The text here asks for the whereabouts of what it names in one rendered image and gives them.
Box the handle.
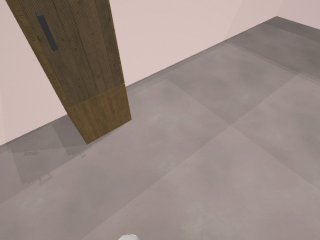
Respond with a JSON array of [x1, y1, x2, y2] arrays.
[[35, 12, 59, 51]]

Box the cupboard door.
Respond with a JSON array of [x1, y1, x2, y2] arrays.
[[18, 0, 123, 106]]

